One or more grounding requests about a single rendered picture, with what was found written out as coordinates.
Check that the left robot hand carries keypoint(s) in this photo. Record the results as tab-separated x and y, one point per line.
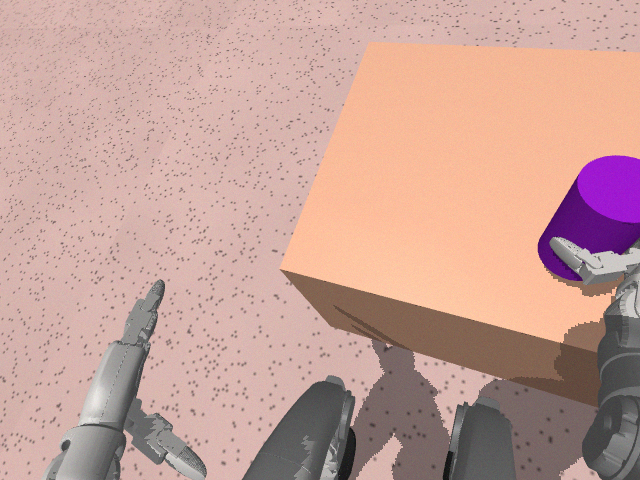
111	399

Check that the left robot arm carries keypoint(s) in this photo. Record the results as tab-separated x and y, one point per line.
89	452

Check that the right robot arm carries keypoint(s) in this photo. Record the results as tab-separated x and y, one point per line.
611	446

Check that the right robot hand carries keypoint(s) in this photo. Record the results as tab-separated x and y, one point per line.
598	267

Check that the left robot foot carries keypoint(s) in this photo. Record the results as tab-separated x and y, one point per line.
348	458

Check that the can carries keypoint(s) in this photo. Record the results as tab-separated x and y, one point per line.
600	212

